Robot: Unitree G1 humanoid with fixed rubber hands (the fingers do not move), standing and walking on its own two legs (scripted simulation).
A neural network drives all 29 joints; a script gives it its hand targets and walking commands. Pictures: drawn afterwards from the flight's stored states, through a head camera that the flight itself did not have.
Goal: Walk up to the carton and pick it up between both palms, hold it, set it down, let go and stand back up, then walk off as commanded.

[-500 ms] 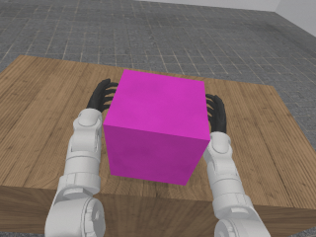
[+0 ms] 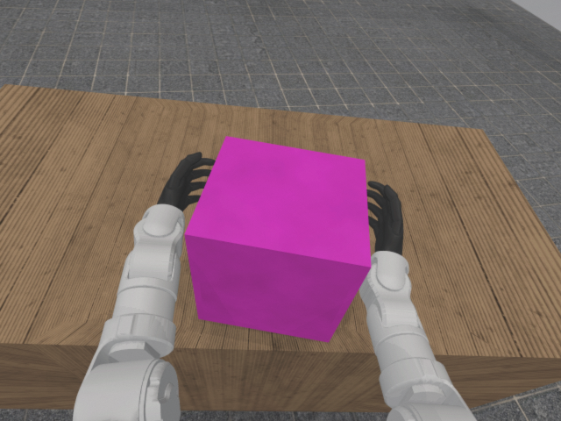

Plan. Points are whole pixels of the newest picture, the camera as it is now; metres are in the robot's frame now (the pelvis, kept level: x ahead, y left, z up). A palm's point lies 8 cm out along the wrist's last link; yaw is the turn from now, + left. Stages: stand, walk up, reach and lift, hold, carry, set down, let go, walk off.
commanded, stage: set down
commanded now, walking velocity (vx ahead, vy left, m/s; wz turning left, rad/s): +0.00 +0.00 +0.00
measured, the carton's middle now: (278, 242) +0.37 -0.05 +0.02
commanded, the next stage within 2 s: none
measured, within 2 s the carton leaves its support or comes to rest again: rests again in 1.26 s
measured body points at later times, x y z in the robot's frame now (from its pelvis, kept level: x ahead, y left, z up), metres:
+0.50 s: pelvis +0.00 +0.02 +0.00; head +0.03 +0.06 +0.45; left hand +0.44 +0.11 +0.07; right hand +0.34 -0.19 +0.06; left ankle -0.01 +0.10 -0.75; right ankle -0.02 -0.12 -0.75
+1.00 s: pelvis -0.01 +0.00 +0.00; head +0.05 +0.02 +0.45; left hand +0.43 +0.10 +0.05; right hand +0.34 -0.20 +0.04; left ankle -0.01 +0.10 -0.75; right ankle -0.02 -0.12 -0.75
